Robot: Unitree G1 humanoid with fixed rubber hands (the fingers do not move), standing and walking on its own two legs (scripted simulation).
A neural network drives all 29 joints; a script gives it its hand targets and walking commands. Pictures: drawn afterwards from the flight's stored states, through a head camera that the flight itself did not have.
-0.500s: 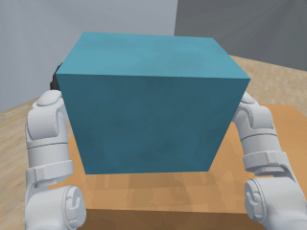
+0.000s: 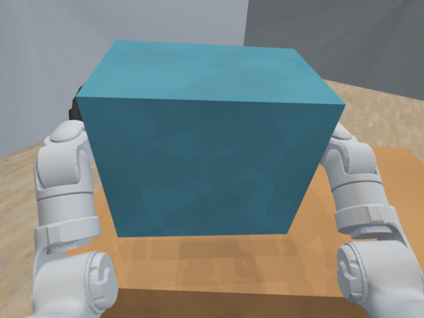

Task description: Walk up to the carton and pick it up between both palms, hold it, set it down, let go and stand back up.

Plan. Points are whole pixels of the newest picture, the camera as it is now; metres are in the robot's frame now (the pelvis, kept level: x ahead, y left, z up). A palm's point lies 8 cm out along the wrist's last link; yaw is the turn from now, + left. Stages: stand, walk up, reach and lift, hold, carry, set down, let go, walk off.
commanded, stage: hold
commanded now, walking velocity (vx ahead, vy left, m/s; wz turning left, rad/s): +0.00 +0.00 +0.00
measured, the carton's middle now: (206, 142) +0.36 -0.01 +0.24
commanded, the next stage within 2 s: none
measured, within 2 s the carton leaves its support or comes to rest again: neither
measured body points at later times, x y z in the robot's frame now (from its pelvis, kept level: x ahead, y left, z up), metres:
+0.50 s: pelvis +0.00 +0.00 +0.00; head -0.07 +0.03 +0.44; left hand +0.38 +0.20 +0.26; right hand +0.37 -0.21 +0.27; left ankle +0.00 +0.13 -0.75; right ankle +0.03 -0.12 -0.75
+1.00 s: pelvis +0.00 +0.00 +0.00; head -0.07 +0.02 +0.44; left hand +0.38 +0.20 +0.27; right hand +0.37 -0.21 +0.27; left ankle +0.00 +0.12 -0.75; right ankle +0.03 -0.12 -0.75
